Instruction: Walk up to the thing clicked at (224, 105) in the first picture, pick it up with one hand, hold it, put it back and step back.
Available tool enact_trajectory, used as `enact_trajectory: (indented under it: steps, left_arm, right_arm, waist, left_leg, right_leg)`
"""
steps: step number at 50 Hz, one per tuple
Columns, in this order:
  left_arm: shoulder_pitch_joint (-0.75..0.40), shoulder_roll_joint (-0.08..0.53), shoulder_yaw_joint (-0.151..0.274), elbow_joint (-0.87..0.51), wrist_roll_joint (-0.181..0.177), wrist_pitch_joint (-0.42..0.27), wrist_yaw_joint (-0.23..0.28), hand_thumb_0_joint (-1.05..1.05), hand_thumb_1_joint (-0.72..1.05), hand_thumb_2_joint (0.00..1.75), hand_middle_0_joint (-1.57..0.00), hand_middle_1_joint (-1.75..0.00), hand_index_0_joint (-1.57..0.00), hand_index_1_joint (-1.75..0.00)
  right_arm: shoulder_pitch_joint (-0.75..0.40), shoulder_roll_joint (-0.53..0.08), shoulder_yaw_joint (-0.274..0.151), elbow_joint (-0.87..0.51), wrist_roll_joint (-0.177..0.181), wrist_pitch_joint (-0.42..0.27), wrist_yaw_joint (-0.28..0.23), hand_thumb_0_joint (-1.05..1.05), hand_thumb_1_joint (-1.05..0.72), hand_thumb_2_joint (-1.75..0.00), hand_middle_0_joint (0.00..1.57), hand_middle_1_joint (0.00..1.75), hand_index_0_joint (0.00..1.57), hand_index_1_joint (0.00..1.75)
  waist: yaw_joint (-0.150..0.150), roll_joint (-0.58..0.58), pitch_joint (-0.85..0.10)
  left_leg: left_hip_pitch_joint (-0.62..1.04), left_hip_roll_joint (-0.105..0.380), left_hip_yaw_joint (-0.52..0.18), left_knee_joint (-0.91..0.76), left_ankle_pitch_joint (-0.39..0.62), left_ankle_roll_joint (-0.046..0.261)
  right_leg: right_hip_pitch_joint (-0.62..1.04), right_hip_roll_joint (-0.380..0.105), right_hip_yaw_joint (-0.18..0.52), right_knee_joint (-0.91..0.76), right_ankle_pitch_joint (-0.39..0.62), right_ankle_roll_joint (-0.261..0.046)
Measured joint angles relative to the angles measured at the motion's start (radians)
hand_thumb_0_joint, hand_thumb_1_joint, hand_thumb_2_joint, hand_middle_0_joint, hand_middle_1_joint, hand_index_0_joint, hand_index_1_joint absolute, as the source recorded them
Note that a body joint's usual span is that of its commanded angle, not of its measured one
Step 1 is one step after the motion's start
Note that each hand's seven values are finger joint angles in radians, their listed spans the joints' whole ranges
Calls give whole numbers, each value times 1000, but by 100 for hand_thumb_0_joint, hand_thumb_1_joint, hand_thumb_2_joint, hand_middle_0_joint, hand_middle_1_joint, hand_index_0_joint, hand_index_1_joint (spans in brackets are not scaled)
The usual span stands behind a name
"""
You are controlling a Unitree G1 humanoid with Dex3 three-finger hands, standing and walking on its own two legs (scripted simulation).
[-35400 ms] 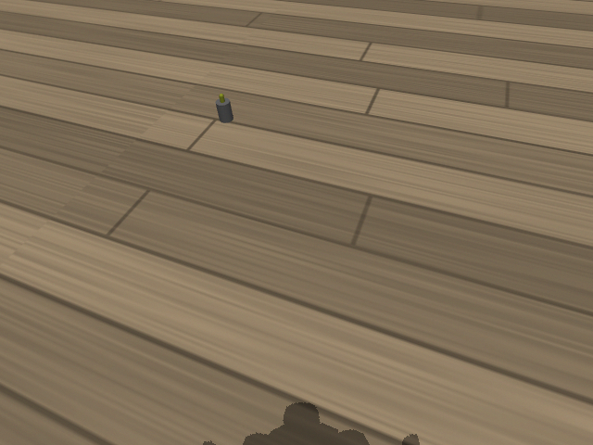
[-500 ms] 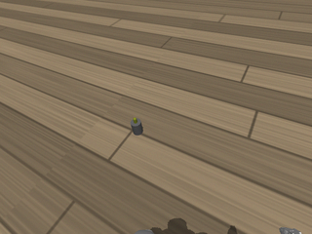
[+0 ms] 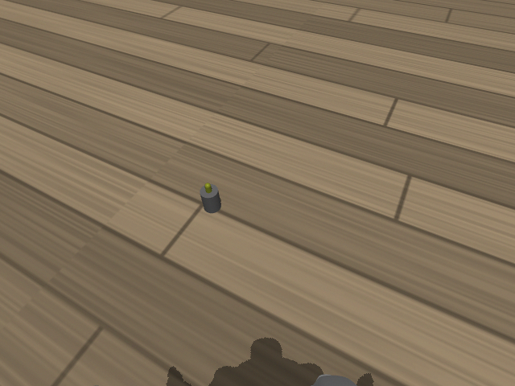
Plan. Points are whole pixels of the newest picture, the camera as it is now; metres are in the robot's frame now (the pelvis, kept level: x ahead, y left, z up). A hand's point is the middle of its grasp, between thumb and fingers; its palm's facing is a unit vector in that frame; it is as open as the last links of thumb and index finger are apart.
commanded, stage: step back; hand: left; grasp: from the side
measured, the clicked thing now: (210, 195) +1.00 +0.24 -0.67
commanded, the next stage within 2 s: stand in 0.26 s
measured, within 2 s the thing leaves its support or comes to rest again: neither
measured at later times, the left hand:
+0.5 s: hand out of the picture +0.11 +0.25 -0.14, palm faces +0.02 -0.95 -0.33, open 7.3 cm
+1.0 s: hand out of the picture +0.07 +0.23 -0.13, palm faces +0.02 -0.93 -0.37, open 7.3 cm
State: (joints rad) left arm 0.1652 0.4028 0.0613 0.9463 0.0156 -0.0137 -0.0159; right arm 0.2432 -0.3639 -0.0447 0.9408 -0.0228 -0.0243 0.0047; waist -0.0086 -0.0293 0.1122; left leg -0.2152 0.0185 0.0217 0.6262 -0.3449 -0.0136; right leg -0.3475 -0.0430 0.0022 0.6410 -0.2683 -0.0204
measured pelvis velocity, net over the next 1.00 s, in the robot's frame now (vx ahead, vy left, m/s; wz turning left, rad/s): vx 0.02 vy -0.03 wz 0.04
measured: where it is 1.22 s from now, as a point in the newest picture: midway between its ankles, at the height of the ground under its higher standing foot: outside the picture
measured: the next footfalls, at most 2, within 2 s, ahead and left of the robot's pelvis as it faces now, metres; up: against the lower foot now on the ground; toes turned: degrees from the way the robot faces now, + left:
none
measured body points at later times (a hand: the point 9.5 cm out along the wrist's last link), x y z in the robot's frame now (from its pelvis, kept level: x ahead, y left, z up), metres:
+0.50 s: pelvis +0.02 +0.00 +0.02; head +0.04 +0.00 +0.46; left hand +0.11 +0.30 -0.12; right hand +0.11 -0.30 -0.11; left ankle -0.01 +0.12 -0.72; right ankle +0.08 -0.13 -0.72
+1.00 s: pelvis +0.02 -0.03 +0.02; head +0.03 -0.04 +0.47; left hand +0.07 +0.28 -0.10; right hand +0.10 -0.32 -0.12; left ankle -0.01 +0.12 -0.72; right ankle +0.08 -0.13 -0.72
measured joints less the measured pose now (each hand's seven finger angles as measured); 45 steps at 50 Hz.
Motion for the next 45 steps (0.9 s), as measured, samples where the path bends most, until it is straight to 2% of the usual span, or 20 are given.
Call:
enact_trajectory:
  steps: [1, 3, 5, 7, 10, 13, 14, 17, 22, 31, 45]
  left_arm:
    - [-11, -10, 1, 6, 2, -3, 4, 0, 91, 90, -20, -30, -20, -30]
    - [-27, -34, -5, 14, 8, -7, 9, 0, 91, 90, -20, -30, -20, -30]
    - [-41, -47, -16, 17, 12, -3, 7, 0, 91, 90, -20, -30, -20, -30]
    - [-56, -59, -23, 17, 15, 2, 7, 0, 91, 90, -20, -30, -20, -30]
    - [-80, -71, -27, 16, 17, 1, 7, 0, 91, 90, -20, -30, -20, -30]
    - [-103, -62, -24, 20, 9, 7, 9, 0, 90, 90, -20, -30, -21, -30]
    - [-106, -56, -24, 25, 2, 9, 11, 0, 91, 90, -20, -30, -21, -30]
    - [-96, -48, -29, 54, -12, 14, 13, 0, 91, 90, -20, -30, -20, -30]
    - [-87, -39, -39, 110, -10, 7, 5, 0, 91, 90, -20, -30, -20, -30]
    - [-93, -62, -65, 172, -9, 5, 1, 0, 91, 90, -20, -30, -20, -30]
    - [-76, -50, -64, 211, -2, -9, 4, 0, 91, 90, -20, -30, -20, -30]
  right_arm:
    - [-11, -6, 2, 3, 5, 9, -3, 1, -90, -90, 21, 30, 21, 30]
    - [-32, -13, 4, 12, 14, 26, -11, 1, -90, -90, 21, 30, 20, 30]
    - [-45, -8, 7, 22, 15, 36, -16, 1, -90, -90, 21, 30, 20, 30]
    - [-56, -9, 11, 32, 17, 36, -13, 1, -91, -90, 21, 30, 20, 30]
    - [-62, -17, 13, 49, 16, 27, -9, 1, -91, -90, 21, 30, 20, 30]
    - [-66, -11, 13, 75, 5, 14, -12, 1, -91, -90, 21, 30, 20, 30]
    - [-68, -2, 14, 84, 0, 11, -13, 1, -91, -90, 21, 30, 20, 30]
    - [-64, 10, 25, 104, -4, -1, -2, 1, -91, -90, 21, 30, 20, 30]
    - [-89, 27, 38, 129, 10, -8, 2, 1, -90, -90, 21, 30, 20, 30]
    - [-153, 19, 42, 155, 19, -2, -1, 1, -90, -90, 21, 30, 20, 30]
    - [-155, 16, 42, 188, 15, 8, 13, 1, -91, -90, 21, 30, 20, 30]
  waist:
    - [1, 20, 6]
    - [-5, 60, 5]
    - [7, 57, -7]
    - [15, 53, -14]
    - [16, 57, -20]
    - [15, 36, -11]
    - [19, 18, -5]
    - [14, 19, -14]
    - [11, 9, -17]
    - [21, 29, -39]
    - [28, 51, -51]
  left_leg:
    - [-10, 16, -7, 38, -24, -7]
    - [-37, 32, -47, 100, -66, 3]
    - [-67, 4, -62, 168, -151, 11]
    - [-78, -15, -58, 187, -179, 19]
    - [-76, -15, -44, 148, -152, 27]
    - [-34, -22, -24, 16, -17, 15]
    - [-20, -31, -14, 0, -10, 11]
    - [7, -14, -21, -34, -7, 6]
    - [70, -3, -28, -115, 23, -3]
    - [146, -1, -35, -228, 79, -10]
    - [152, 19, -45, -290, 125, -31]
  right_leg:
    - [11, 15, -8, -18, 53, 10]
    - [12, 38, -33, -5, 44, 15]
    - [-3, 30, -29, 9, 27, 8]
    - [-11, 18, -24, 7, 25, 6]
    - [-27, 7, -33, 4, 26, 14]
    - [-40, -14, -33, 27, 14, 28]
    - [-36, -21, -22, 27, 14, 30]
    - [12, 4, -21, -50, 48, 30]
    - [81, 15, -31, -136, 75, 27]
    - [153, 17, -40, -232, 118, 23]
    - [160, 37, -53, -290, 157, 1]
